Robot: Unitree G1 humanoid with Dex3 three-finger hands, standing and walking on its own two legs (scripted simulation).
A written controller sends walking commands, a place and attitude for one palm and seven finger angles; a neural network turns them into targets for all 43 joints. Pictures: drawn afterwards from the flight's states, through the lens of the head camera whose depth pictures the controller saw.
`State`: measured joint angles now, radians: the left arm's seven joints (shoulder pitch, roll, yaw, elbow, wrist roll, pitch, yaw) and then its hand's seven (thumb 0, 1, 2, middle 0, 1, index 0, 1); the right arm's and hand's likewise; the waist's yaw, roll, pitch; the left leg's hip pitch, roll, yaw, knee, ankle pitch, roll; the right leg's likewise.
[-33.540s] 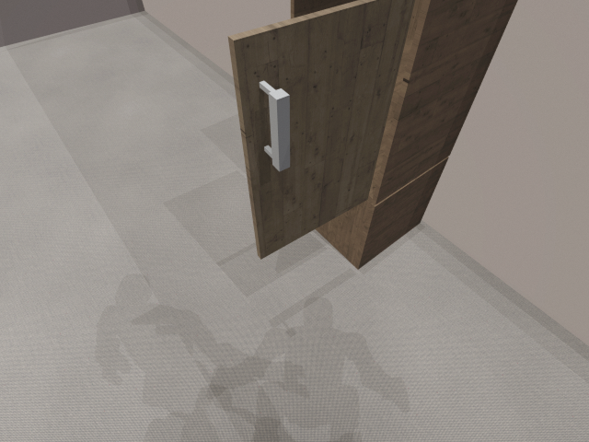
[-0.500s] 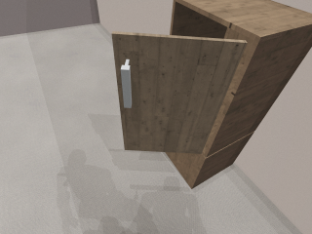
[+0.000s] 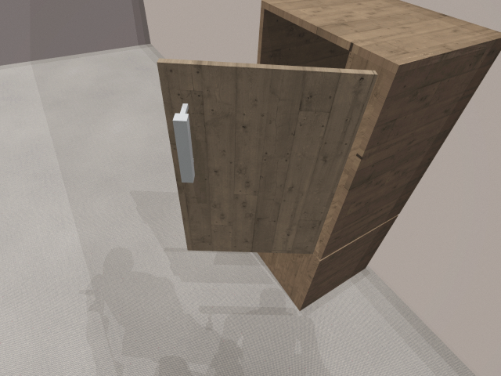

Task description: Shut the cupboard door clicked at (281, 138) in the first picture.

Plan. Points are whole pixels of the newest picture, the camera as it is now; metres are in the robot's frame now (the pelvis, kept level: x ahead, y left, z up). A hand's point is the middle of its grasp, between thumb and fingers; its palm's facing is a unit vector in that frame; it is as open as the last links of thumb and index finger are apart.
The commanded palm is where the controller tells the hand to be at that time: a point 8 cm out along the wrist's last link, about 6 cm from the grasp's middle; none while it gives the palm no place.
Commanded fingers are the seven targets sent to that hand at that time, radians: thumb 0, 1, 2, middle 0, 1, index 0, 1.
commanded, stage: shuffle to correct the standing spot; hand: left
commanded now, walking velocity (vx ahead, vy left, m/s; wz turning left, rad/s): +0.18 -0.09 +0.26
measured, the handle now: (186, 143) +0.52 +0.18 +0.09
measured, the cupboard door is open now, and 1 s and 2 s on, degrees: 58 58 58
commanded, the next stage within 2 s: come to a stop and stand still in 0.24 s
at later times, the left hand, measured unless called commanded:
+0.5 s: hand out of the picture +0.13 +0.20 -0.18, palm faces +0.08 -0.99 -0.13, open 7.4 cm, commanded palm none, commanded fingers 0.00 0.90 0.90 -0.20 -0.30 -0.20 -0.30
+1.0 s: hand (152, 356) +0.20 +0.20 -0.19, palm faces +0.07 -0.98 -0.16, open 7.4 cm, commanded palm none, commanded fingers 0.00 0.90 0.90 -0.20 -0.30 -0.20 -0.30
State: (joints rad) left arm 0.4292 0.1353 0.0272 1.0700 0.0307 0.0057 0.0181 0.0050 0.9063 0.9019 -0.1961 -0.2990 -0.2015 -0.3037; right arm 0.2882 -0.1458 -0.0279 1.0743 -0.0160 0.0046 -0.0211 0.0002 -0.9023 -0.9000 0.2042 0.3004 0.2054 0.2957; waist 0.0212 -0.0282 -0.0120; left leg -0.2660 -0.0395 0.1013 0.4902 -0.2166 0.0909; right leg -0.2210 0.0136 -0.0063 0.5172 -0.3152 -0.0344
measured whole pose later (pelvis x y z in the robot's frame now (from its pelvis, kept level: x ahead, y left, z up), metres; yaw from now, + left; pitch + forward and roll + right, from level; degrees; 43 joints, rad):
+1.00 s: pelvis +0.11 +0.03 -0.01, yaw +3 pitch -1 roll -1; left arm 0.15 0.18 0.03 0.91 0.02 0.03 0.04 0.01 0.90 0.90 -0.20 -0.30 -0.21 -0.30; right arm 0.18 -0.18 -0.05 0.96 -0.01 0.02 -0.02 0.00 -0.91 -0.90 0.20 0.30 0.20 0.30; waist -0.01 -0.06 0.09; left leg -0.30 0.02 0.05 0.67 -0.34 -0.02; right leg -0.37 -0.07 -0.07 0.60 -0.22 0.03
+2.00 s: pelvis +0.11 +0.04 +0.01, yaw +0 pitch +0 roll +1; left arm 0.27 0.14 -0.02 1.09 0.01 -0.01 0.04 0.01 0.93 0.90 -0.20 -0.30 -0.20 -0.30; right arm 0.30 -0.16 0.02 1.10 -0.01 -0.03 -0.03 0.00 -0.90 -0.90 0.20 0.30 0.20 0.30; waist -0.01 0.03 0.02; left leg -0.17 -0.04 0.12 0.37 -0.21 0.06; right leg -0.20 0.02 -0.02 0.45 -0.25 -0.04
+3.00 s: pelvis +0.08 -0.06 +0.00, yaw +4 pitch -2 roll +1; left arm 0.23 0.17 0.07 0.98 -0.02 0.08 0.05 0.01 0.91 0.90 -0.20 -0.30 -0.21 -0.30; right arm 0.37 -0.18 -0.06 1.00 0.00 0.01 -0.08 -0.01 -0.90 -0.90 0.20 0.30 0.21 0.30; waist -0.02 0.00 0.08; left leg -0.20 0.00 0.10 0.44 -0.19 0.08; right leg -0.39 0.10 -0.04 0.98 -0.43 0.03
